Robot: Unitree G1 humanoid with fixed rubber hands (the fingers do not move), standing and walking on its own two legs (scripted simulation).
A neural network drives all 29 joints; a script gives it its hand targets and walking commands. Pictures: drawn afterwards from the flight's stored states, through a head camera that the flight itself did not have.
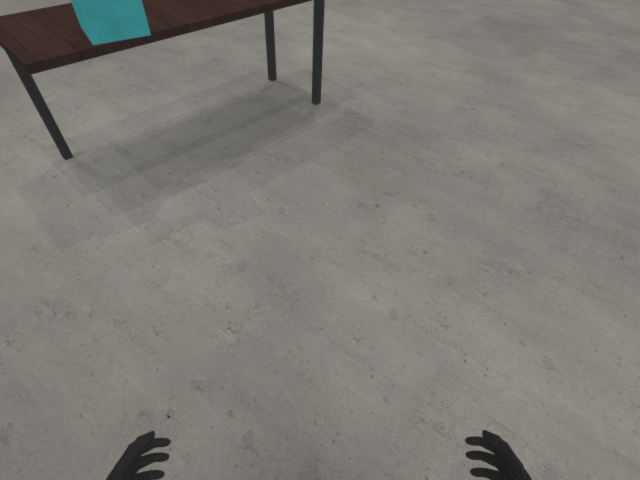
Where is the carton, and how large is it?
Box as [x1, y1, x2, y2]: [71, 0, 150, 44]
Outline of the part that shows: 71,0 80,25 92,44 150,34 141,0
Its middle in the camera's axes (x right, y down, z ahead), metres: -0.79 -0.88 +1.41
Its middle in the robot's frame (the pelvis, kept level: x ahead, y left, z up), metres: +1.68 +0.78 +0.01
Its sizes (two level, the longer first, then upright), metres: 0.210 0.200 0.250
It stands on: a table, 0.65 m high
